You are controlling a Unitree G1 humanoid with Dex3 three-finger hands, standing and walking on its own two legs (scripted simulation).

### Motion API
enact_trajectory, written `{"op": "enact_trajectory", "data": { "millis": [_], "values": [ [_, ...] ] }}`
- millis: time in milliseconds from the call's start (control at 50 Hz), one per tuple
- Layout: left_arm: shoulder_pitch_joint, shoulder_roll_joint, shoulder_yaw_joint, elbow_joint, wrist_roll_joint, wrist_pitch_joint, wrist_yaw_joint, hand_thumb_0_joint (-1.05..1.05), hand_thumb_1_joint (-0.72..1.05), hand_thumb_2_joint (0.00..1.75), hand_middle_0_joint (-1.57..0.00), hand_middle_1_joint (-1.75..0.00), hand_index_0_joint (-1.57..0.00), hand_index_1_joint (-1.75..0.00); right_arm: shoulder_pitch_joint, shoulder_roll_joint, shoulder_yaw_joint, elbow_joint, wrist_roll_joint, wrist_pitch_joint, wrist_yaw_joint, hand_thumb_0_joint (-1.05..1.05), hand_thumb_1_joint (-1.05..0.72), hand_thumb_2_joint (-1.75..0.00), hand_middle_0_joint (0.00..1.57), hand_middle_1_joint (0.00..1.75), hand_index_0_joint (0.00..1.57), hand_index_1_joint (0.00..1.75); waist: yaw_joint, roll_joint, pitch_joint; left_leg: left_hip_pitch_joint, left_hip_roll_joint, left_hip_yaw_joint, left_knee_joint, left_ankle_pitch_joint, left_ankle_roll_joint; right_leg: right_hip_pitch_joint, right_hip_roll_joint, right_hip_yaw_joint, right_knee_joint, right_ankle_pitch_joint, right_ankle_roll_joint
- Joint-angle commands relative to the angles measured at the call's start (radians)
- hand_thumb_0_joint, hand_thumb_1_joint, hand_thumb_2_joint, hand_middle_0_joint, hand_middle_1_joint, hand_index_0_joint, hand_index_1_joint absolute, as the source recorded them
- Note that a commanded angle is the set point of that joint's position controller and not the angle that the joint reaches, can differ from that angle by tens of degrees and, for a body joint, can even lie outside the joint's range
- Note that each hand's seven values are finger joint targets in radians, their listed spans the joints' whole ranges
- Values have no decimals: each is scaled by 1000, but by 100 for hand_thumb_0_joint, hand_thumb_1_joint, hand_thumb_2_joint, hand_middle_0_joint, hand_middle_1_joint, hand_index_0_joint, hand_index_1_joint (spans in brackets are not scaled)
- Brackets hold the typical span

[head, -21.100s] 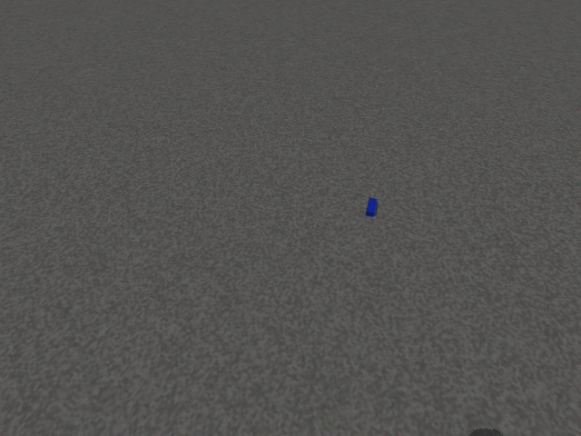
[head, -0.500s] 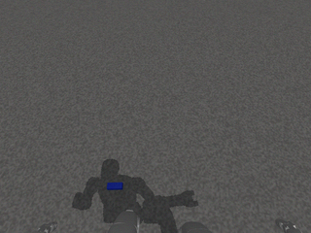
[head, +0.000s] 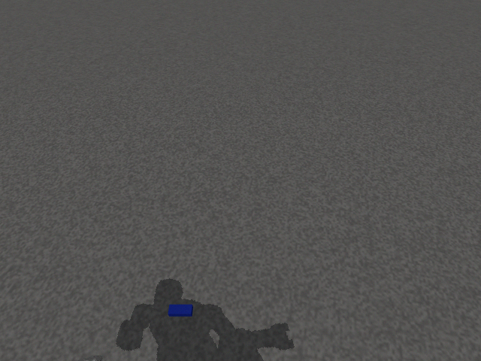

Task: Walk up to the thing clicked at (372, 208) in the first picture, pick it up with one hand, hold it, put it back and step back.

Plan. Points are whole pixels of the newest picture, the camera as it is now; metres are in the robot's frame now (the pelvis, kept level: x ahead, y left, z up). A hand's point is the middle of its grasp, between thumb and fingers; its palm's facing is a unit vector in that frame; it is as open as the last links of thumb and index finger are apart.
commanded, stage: walk up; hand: left
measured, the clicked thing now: (180, 310) +0.43 +0.27 -0.75
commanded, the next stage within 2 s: stand in 1.04 s
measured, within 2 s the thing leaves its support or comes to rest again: neither
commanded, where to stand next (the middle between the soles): +0.07 -0.01 m, yaw -1 degrees
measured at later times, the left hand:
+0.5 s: hand out of the picture +0.08 +0.27 -0.14, palm faces +0.01 -0.94 -0.33, open 7.4 cm
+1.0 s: hand out of the picture +0.10 +0.26 -0.14, palm faces -0.01 -0.94 -0.34, open 7.4 cm
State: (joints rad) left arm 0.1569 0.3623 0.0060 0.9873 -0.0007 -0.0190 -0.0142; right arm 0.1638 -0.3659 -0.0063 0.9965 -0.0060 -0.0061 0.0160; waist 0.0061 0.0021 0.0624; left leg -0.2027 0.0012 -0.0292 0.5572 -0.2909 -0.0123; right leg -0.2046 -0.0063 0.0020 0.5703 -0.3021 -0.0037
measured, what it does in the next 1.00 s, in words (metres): stands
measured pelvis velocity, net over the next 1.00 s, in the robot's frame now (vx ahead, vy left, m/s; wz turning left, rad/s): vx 0.01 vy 0.01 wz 0.00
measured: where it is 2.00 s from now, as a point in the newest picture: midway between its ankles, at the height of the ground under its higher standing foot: outside the picture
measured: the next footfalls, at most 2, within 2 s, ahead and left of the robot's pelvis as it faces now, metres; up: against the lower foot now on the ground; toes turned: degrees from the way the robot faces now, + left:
none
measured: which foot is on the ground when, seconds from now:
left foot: down 0.00-1.00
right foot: down 0.00-1.00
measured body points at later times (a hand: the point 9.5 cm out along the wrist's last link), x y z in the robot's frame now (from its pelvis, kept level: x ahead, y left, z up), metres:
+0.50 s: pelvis +0.01 +0.01 +0.02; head +0.01 +0.01 +0.47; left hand +0.07 +0.32 -0.12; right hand +0.10 -0.29 -0.11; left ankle +0.01 +0.13 -0.73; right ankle +0.01 -0.12 -0.73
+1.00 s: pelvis +0.01 +0.01 +0.02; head +0.02 +0.01 +0.47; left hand +0.10 +0.31 -0.11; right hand +0.09 -0.29 -0.12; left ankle +0.01 +0.13 -0.73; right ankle +0.01 -0.12 -0.73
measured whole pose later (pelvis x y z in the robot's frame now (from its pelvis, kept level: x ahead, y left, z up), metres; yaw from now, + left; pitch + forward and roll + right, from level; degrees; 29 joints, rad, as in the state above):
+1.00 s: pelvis +0.01 +0.01 +0.02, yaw +0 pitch -3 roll +0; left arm 0.08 0.35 0.01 1.16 0.01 -0.02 -0.01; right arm 0.11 -0.35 -0.01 1.14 -0.01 0.00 0.01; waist 0.00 0.01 0.05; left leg -0.09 0.00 -0.02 0.33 -0.19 0.00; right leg -0.09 -0.01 0.01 0.32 -0.19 0.01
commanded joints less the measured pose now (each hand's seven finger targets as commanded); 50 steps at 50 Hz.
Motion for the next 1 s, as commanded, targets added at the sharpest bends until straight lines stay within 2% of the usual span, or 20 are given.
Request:
{"op": "enact_trajectory", "data": {
  "millis": [0, 100, 240, 320, 480, 540, 680, 780, 980],
  "values": [
    [-96, 225, 57, -40, 2, -26, 15, 0, 90, 90, -20, -30, -20, -30, -66, -209, -43, -43, 4, -34, -11, 0, -90, -90, 20, 30, 20, 30, -1, -17, -13, -24, 105, -135, -195, 27, 71, -6, -89, 127, -193, 16, -49],
    [-94, 216, 50, 9, 2, -28, 12, 0, 90, 90, -20, -30, -20, -30, -97, -209, -40, -10, -1, -34, -11, 0, -90, -90, 20, 30, 20, 30, 5, 3, -37, 4, 100, -124, -234, 23, 58, 35, -98, 124, -247, 48, -42],
    [-98, 215, 45, 56, 2, -29, 15, 0, 90, 90, -20, -30, -20, -30, -112, -205, -40, 28, 1, -36, -14, 0, -90, -90, 20, 30, 20, 30, 4, 20, -94, 71, 111, -103, -245, 194, 49, 99, -105, 97, -262, 192, -29],
    [-105, 211, 42, 74, 2, -27, 17, 0, 90, 90, -20, -30, -20, -30, -116, -206, -43, 45, 3, -33, -16, 0, -90, -90, 20, 30, 20, 30, 1, 20, -100, 92, 114, -95, -253, 232, 47, 107, -108, 90, -268, 230, -22],
    [-118, 206, 39, 102, 6, -21, 20, 0, 90, 90, -20, -30, -20, -30, -119, -202, -45, 69, 1, -28, -18, 0, -90, -90, 20, 30, 20, 30, -3, 18, -72, 71, 114, -97, -287, 200, 44, 114, -107, 85, -285, 209, -16],
    [-105, 202, 38, 112, 6, -22, 20, 0, 90, 90, -20, -30, -20, -30, -129, -196, -44, 68, 2, -29, -17, 0, -90, -90, 20, 30, 20, 30, 3, 14, -76, 86, 113, -92, -280, 224, 44, 115, -107, 83, -293, 222, -12],
    [-128, 203, 41, 112, 10, -21, 22, 0, 90, 90, -20, -30, -20, -30, -121, -195, -44, 76, 0, -27, -18, 0, -90, -90, 20, 30, 20, 30, -4, 4, -80, 78, 107, -85, -287, 222, 42, 133, -113, 83, -296, 242, -9],
    [-126, 202, 43, 112, 10, -21, 24, 0, 90, 90, -20, -30, -20, -30, -113, -195, -45, 80, 2, -26, -19, 0, -90, -90, 20, 30, 20, 30, -5, 5, -98, 93, 111, -82, -283, 256, 41, 146, -112, 78, -292, 260, -10],
    [-136, 201, 44, 107, 9, -18, 24, 0, 90, 90, -20, -30, -20, -30, -111, -194, -43, 78, -1, -23, -20, 0, -90, -90, 20, 30, 20, 30, -4, 4, -78, 88, 106, -76, -287, 248, 39, 133, -112, 82, -291, 270, -9]
  ]
}}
